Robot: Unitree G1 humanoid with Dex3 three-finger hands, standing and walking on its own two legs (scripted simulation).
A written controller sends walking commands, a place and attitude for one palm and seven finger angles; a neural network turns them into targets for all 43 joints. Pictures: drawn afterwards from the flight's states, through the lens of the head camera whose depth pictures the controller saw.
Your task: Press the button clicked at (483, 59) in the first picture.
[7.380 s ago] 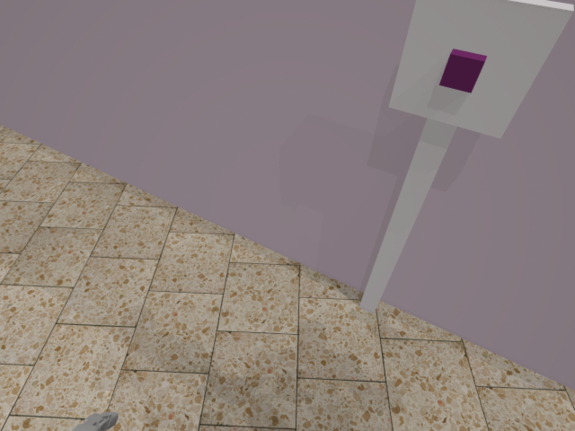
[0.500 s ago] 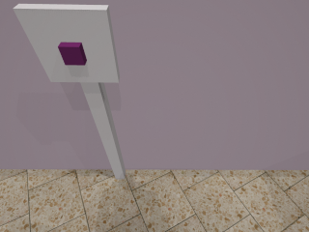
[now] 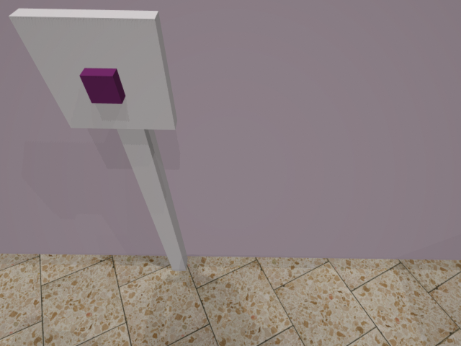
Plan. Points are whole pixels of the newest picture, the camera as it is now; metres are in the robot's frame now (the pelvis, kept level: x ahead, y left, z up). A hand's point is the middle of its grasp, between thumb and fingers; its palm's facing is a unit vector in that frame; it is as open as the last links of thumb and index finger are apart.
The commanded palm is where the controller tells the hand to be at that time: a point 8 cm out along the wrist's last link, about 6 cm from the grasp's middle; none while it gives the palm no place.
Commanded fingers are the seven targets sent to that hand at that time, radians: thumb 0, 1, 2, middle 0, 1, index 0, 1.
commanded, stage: raise the hand and make a fist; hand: left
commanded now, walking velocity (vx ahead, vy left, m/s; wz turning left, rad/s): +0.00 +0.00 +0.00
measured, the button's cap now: (104, 85) +0.48 +0.26 +0.20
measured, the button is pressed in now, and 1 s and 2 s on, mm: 0 0 0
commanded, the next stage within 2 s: aim a knuckle at the button in 1.96 s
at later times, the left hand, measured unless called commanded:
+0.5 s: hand out of the picture +0.10 +0.20 +0.01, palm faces +0.25 -0.97 -0.05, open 4.6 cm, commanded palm +0.10 +0.23 +0.02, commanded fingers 0.00 0.90 0.90 -0.97 -1.14 -0.97 -1.14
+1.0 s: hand (86, 296) +0.16 +0.21 +0.09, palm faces +0.07 -0.99 -0.07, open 3.1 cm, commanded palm +0.13 +0.26 +0.11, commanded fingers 0.00 0.90 0.90 -1.30 -1.50 -1.30 -1.50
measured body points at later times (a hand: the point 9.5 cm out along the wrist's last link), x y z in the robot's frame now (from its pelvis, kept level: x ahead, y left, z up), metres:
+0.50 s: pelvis -0.06 +0.00 -0.05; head -0.04 +0.00 +0.40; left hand +0.08 +0.25 +0.01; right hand +0.18 -0.24 -0.09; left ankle -0.02 +0.13 -0.74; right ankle -0.06 -0.09 -0.74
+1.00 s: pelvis -0.05 +0.02 -0.02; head -0.04 +0.01 +0.43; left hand +0.15 +0.26 +0.10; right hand +0.11 -0.22 -0.10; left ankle -0.02 +0.13 -0.74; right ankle -0.06 -0.09 -0.74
